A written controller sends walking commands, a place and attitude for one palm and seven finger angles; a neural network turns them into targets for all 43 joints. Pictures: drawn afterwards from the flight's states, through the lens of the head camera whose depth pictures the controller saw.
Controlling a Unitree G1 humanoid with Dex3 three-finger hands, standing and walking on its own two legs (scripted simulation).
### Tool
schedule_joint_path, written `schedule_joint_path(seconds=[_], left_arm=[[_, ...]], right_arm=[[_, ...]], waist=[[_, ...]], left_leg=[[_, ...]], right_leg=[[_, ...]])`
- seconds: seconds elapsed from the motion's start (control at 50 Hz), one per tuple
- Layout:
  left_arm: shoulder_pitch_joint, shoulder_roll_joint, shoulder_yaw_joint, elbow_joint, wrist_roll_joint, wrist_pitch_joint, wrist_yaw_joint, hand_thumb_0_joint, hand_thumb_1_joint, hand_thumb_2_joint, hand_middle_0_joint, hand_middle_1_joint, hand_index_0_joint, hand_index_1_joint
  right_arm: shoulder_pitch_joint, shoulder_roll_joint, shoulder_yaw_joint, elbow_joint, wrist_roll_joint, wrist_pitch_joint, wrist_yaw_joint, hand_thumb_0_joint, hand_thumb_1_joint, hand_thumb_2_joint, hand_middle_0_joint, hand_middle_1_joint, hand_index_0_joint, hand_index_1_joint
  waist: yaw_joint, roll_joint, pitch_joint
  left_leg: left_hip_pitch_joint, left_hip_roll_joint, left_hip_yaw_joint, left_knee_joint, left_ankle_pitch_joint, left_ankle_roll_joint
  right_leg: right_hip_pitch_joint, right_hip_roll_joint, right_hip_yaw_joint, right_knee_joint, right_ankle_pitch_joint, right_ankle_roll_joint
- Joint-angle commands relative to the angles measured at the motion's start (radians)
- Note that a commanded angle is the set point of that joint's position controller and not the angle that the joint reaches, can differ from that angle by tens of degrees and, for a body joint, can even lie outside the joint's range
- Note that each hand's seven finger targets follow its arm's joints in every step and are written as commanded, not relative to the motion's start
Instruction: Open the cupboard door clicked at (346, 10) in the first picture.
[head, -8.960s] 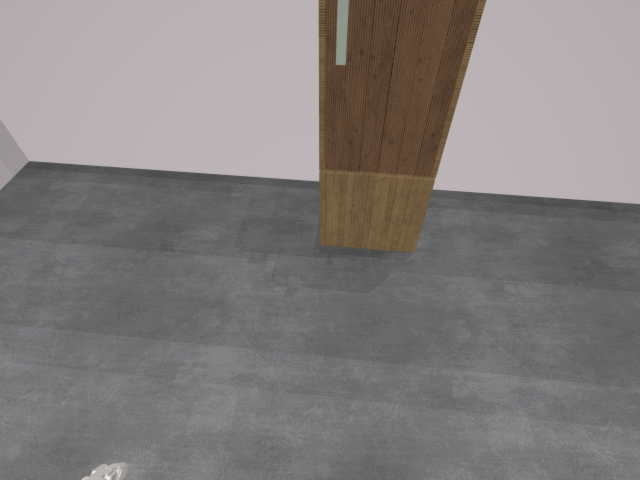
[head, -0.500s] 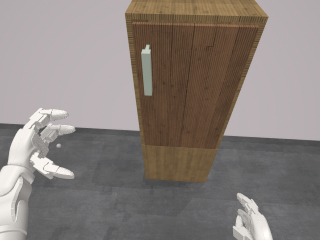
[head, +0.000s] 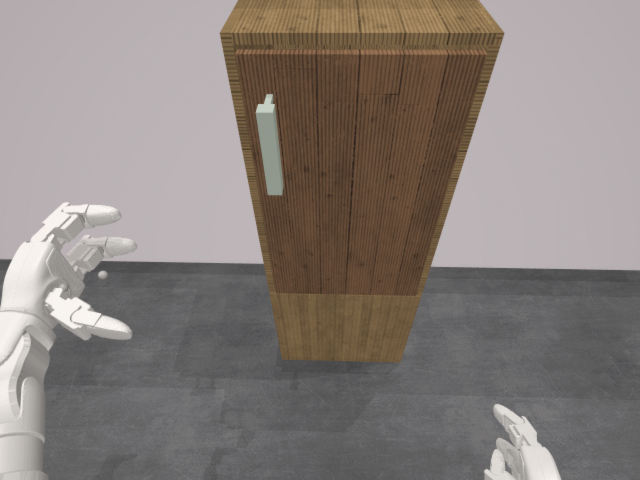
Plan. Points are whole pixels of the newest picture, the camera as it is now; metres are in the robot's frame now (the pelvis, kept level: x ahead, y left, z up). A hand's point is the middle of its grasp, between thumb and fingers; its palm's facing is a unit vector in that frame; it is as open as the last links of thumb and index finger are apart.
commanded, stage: raise the hand with hooked fingers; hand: left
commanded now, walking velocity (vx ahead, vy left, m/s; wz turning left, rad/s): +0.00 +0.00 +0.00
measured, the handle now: (272, 145) +0.58 +0.13 +0.12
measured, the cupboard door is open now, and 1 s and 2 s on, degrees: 0 0 0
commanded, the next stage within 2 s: move the hooked fingers beside the handle in 0.18 s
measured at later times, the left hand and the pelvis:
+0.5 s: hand (114, 263) +0.31 +0.27 +0.14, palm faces +0.08 -1.00 -0.01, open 14.0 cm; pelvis +0.00 -0.01 +0.00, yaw +1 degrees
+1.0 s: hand (162, 217) +0.39 +0.24 +0.14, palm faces +0.05 -1.00 +0.00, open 14.0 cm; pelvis +0.00 +0.01 +0.00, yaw +0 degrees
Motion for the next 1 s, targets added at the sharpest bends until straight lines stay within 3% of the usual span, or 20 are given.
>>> schedule_joint_path(seconds=[0.0, 0.02, 0.1, 0.18, 0.26, 0.34, 0.4, 0.42, 0.48, 0.5, 0.52, 0.58, 0.64, 0.68, 0.72, 0.76, 0.8, 0.82, 0.88, 0.98], left_arm=[[-0.278, 0.29, 0.094, -0.188, -0.025, -0.062, 0.013, 0.0, -0.5, 0.3, -0.3, -1.2, -0.3, -1.2], [-0.281, 0.288, 0.087, -0.189, -0.027, -0.058, 0.01, 0.0, -0.5, 0.3, -0.3, -1.2, -0.3, -1.2], [-0.276, 0.288, 0.093, -0.18, -0.034, -0.052, -0.003, 0.0, -0.5, 0.3, -0.3, -1.2, -0.3, -1.2], [-0.282, 0.279, 0.086, -0.161, -0.042, -0.054, -0.011, 0.0, -0.5, 0.3, -0.3, -1.2, -0.3, -1.2], [-0.303, 0.291, 0.086, -0.18, -0.035, -0.058, -0.009, 0.0, -0.5, 0.3, -0.3, -1.2, -0.3, -1.2], [-0.429, 0.29, 0.059, -0.149, -0.027, -0.068, -0.001, 0.0, -0.5, 0.3, -0.3, -1.2, -0.3, -1.2], [-0.452, 0.265, 0.029, -0.118, -0.016, -0.074, 0.006, 0.0, -0.5, 0.3, -0.3, -1.2, -0.3, -1.2], [-0.459, 0.278, 0.039, -0.084, -0.017, -0.071, 0.007, 0.0, -0.5, 0.3, -0.3, -1.2, -0.3, -1.2], [-0.526, 0.278, 0.018, -0.03, -0.003, -0.071, 0.012, 0.0, -0.5, 0.3, -0.3, -1.2, -0.3, -1.2], [-0.543, 0.272, 0.009, -0.013, 0.001, -0.072, 0.014, 0.0, -0.5, 0.3, -0.3, -1.2, -0.3, -1.2], [-0.528, 0.302, 0.036, 0.006, 0.002, -0.073, 0.021, 0.0, -0.5, 0.3, -0.3, -1.2, -0.3, -1.2], [-0.609, 0.257, -0.017, -0.009, 0.019, -0.087, 0.035, 0.0, -0.5, 0.3, -0.3, -1.2, -0.3, -1.2], [-0.603, 0.27, 0.003, -0.019, 0.025, -0.102, 0.058, 0.0, -0.5, 0.3, -0.3, -1.2, -0.3, -1.2], [-0.605, 0.246, -0.014, 0.02, 0.029, -0.095, 0.07, 0.0, -0.5, 0.3, -0.3, -1.2, -0.3, -1.2], [-0.576, 0.276, 0.017, 0.075, 0.036, -0.084, 0.083, 0.0, -0.5, 0.3, -0.3, -1.2, -0.3, -1.2], [-0.642, 0.265, -0.007, 0.08, 0.048, -0.08, 0.095, 0.0, -0.5, 0.3, -0.3, -1.2, -0.3, -1.2], [-0.686, 0.258, -0.013, 0.068, 0.057, -0.093, 0.109, 0.0, -0.5, 0.3, -0.3, -1.2, -0.3, -1.2], [-0.688, 0.281, 0.006, 0.07, 0.057, -0.103, 0.114, 0.0, -0.5, 0.3, -0.3, -1.2, -0.3, -1.2], [-0.748, 0.254, -0.021, 0.086, 0.067, -0.127, 0.116, 0.0, -0.5, 0.3, -0.3, -1.2, -0.3, -1.2], [-0.797, 0.225, -0.052, 0.182, 0.074, -0.132, 0.12, 0.0, -0.5, 0.3, -0.3, -1.2, -0.3, -1.2]], right_arm=[[-0.101, -0.108, -0.046, -0.15, -0.001, -0.062, -0.017, 0.0, -0.9, -0.9, 0.2, 0.3, 0.2, 0.3], [-0.1, -0.108, -0.045, -0.151, -0.001, -0.061, -0.018, 0.0, -0.9, -0.9, 0.2, 0.3, 0.2, 0.3], [-0.101, -0.109, -0.048, -0.15, 0.0, -0.062, -0.02, 0.0, -0.9, -0.9, 0.2, 0.3, 0.2, 0.3], [-0.104, -0.108, -0.046, -0.149, 0.001, -0.06, -0.018, 0.0, -0.9, -0.9, 0.2, 0.3, 0.2, 0.3], [-0.108, -0.106, -0.045, -0.152, 0.002, -0.058, -0.018, 0.0, -0.9, -0.9, 0.2, 0.3, 0.2, 0.3], [-0.105, -0.106, -0.044, -0.136, 0.003, -0.054, -0.026, 0.0, -0.9, -0.9, 0.2, 0.3, 0.2, 0.3], [-0.097, -0.107, -0.043, -0.131, 0.001, -0.053, -0.027, 0.0, -0.9, -0.9, 0.2, 0.3, 0.2, 0.3], [-0.093, -0.108, -0.044, -0.127, 0.002, -0.049, -0.028, 0.0, -0.9, -0.9, 0.2, 0.3, 0.2, 0.3], [-0.091, -0.112, -0.043, -0.12, 0.005, -0.043, -0.028, 0.0, -0.9, -0.9, 0.2, 0.3, 0.2, 0.3], [-0.089, -0.112, -0.042, -0.12, 0.003, -0.042, -0.027, 0.0, -0.9, -0.9, 0.2, 0.3, 0.2, 0.3], [-0.081, -0.115, -0.044, -0.119, 0.002, -0.037, -0.024, 0.0, -0.9, -0.9, 0.2, 0.3, 0.2, 0.3], [-0.078, -0.11, -0.044, -0.125, 0.002, -0.032, -0.019, 0.0, -0.9, -0.9, 0.2, 0.3, 0.2, 0.3], [-0.059, -0.114, -0.05, -0.126, -0.005, -0.027, -0.01, 0.0, -0.9, -0.9, 0.2, 0.3, 0.2, 0.3], [-0.05, -0.115, -0.049, -0.118, -0.003, -0.019, -0.006, 0.0, -0.9, -0.9, 0.2, 0.3, 0.2, 0.3], [-0.042, -0.121, -0.052, -0.115, -0.004, -0.007, -0.002, 0.0, -0.9, -0.9, 0.2, 0.3, 0.2, 0.3], [-0.037, -0.122, -0.053, -0.113, -0.002, 0.005, -0.001, 0.0, -0.9, -0.9, 0.2, 0.3, 0.2, 0.3], [-0.024, -0.121, -0.056, -0.111, -0.007, 0.009, 0.002, 0.0, -0.9, -0.9, 0.2, 0.3, 0.2, 0.3], [-0.018, -0.125, -0.058, -0.111, -0.008, 0.013, 0.002, 0.0, -0.9, -0.9, 0.2, 0.3, 0.2, 0.3], [0.003, -0.124, -0.063, -0.097, -0.011, 0.019, 0.004, 0.0, -0.9, -0.9, 0.2, 0.3, 0.2, 0.3], [0.023, -0.129, -0.065, -0.076, -0.011, 0.033, 0.009, 0.0, -0.9, -0.9, 0.2, 0.3, 0.2, 0.3]], waist=[[0.009, 0.061, -0.186], [0.008, 0.03, -0.18], [0.007, 0.007, -0.217], [0.005, -0.01, -0.197], [0.009, 0.019, -0.206], [-0.016, 0.023, -0.189], [-0.018, 0.023, -0.22], [-0.019, -0.012, -0.204], [-0.027, 0.001, -0.194], [-0.026, 0.022, -0.198], [-0.018, 0.0, -0.208], [-0.027, 0.055, -0.242], [-0.016, 0.027, -0.301], [-0.023, 0.013, -0.266], [-0.011, -0.002, -0.24], [-0.029, 0.0, -0.24], [-0.032, 0.024, -0.274], [-0.027, -0.003, -0.28], [-0.043, 0.025, -0.31], [-0.059, 0.021, -0.271]], left_leg=[[0.154, -0.027, -0.039, -0.073, 0.159, 0.028], [0.15, -0.026, -0.039, -0.072, 0.156, 0.03], [0.16, -0.028, -0.034, -0.06, 0.18, 0.033], [0.14, -0.03, -0.033, -0.055, 0.176, 0.032], [0.147, -0.03, -0.034, -0.054, 0.183, 0.032], [0.141, -0.031, -0.036, -0.049, 0.148, 0.032], [0.156, -0.032, -0.04, -0.049, 0.151, 0.032], [0.137, -0.03, -0.038, -0.043, 0.143, 0.033], [0.12, -0.03, -0.042, -0.046, 0.113, 0.032], [0.12, -0.032, -0.041, -0.046, 0.112, 0.031], [0.105, -0.031, -0.042, -0.04, 0.11, 0.031], [0.138, -0.031, -0.047, -0.043, 0.131, 0.029], [0.161, -0.027, -0.052, -0.04, 0.185, 0.03], [0.143, -0.025, -0.052, -0.043, 0.187, 0.029], [0.113, -0.025, -0.046, -0.043, 0.179, 0.03], [0.104, -0.023, -0.043, -0.045, 0.161, 0.03], [0.129, -0.022, -0.046, -0.04, 0.181, 0.03], [0.123, -0.022, -0.047, -0.035, 0.192, 0.032], [0.148, -0.019, -0.047, -0.027, 0.218, 0.029], [0.126, -0.018, -0.049, -0.025, 0.184, 0.029]], right_leg=[[-0.021, 0.014, 0.031, -0.094, 0.234, 0.005], [-0.014, 0.015, 0.033, -0.098, 0.231, 0.007], [-0.003, 0.011, 0.041, -0.094, 0.278, 0.013], [-0.008, 0.009, 0.046, -0.091, 0.284, 0.016], [-0.008, 0.009, 0.045, -0.085, 0.286, 0.014], [-0.036, 0.008, 0.053, -0.094, 0.242, 0.016], [-0.038, 0.008, 0.046, -0.087, 0.244, 0.012], [-0.036, 0.008, 0.055, -0.092, 0.236, 0.015], [-0.059, 0.005, 0.055, -0.094, 0.2, 0.013], [-0.061, 0.003, 0.056, -0.091, 0.199, 0.011], [-0.047, 0.004, 0.062, -0.091, 0.192, 0.012], [-0.06, 0.008, 0.045, -0.075, 0.211, 0.005], [-0.032, 0.014, 0.035, -0.059, 0.265, 0.003], [-0.047, 0.015, 0.03, -0.058, 0.273, 0.002], [-0.044, 0.015, 0.033, -0.056, 0.268, 0.003], [-0.061, 0.012, 0.034, -0.057, 0.25, 0.006], [-0.06, 0.014, 0.034, -0.051, 0.261, 0.002], [-0.044, 0.016, 0.035, -0.048, 0.271, 0.001], [-0.059, 0.018, 0.034, -0.037, 0.293, 0.001], [-0.101, 0.019, 0.032, -0.04, 0.263, 0.001]])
